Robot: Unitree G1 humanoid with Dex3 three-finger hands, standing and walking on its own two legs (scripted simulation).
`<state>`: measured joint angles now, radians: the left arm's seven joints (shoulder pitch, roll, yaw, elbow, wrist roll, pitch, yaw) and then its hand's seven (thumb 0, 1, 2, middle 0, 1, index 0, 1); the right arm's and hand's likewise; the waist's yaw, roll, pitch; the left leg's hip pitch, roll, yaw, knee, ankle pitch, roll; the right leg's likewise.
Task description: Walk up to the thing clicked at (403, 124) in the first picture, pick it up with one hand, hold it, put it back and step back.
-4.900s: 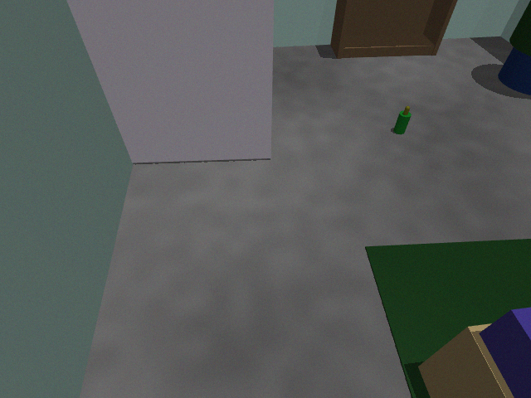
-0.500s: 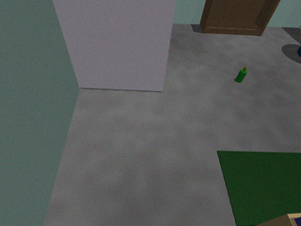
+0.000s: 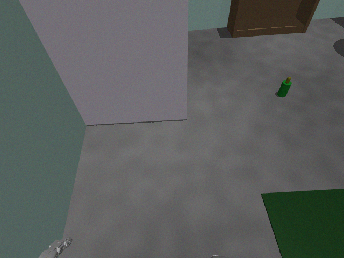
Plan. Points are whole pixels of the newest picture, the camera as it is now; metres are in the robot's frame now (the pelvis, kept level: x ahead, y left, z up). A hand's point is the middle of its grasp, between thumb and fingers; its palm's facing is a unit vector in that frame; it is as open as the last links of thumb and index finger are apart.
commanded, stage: walk up
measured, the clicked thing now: (285, 86) +1.45 -0.90 -0.67
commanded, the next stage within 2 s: none
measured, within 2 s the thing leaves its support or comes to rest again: neither
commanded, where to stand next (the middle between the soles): +0.35 -0.01 m, yaw +0 degrees
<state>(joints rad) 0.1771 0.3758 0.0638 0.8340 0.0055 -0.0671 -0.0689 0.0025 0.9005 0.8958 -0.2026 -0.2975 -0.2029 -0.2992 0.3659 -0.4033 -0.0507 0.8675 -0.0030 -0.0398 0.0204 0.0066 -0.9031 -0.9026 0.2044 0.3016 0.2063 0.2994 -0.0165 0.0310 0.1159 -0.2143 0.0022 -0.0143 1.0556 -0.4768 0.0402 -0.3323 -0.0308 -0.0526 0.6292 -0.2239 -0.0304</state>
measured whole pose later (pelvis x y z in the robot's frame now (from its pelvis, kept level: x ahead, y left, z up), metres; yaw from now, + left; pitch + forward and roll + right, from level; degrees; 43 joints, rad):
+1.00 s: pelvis +0.29 +0.04 +0.00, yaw -35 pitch -3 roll +1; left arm 0.19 0.38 0.01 0.75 0.01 -0.03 0.00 0.00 0.90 0.90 -0.20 -0.30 -0.20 -0.30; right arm 0.26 -0.40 -0.03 0.81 0.00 0.00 0.01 0.01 -0.90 -0.90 0.20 0.30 0.21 0.30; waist -0.02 0.02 0.14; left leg -0.41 0.06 0.03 0.99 -0.51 0.01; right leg -0.38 0.02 0.06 0.68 -0.25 -0.02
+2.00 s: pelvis +0.29 +0.04 +0.01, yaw -49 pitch -3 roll +0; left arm 0.10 0.36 0.00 1.06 0.00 -0.02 -0.01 0.00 0.90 0.90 -0.20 -0.30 -0.20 -0.30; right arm 0.11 -0.37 0.00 1.06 0.00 -0.02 0.01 0.00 -0.90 -0.90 0.21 0.30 0.21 0.30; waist -0.01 0.01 0.06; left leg -0.22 0.07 0.06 0.52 -0.24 -0.04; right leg -0.20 0.01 0.08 0.55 -0.30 0.01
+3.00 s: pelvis +0.30 +0.04 +0.03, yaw -48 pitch -2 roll +0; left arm 0.10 0.35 0.00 1.14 0.01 -0.01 -0.01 0.00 0.90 0.90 -0.20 -0.30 -0.20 -0.30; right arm 0.07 -0.34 -0.01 1.15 -0.01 0.00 0.01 0.00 -0.90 -0.90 0.20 0.30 0.21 0.30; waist -0.01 -0.01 0.06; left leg -0.14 0.04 0.04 0.33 -0.15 -0.03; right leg -0.10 -0.02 0.06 0.33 -0.20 0.03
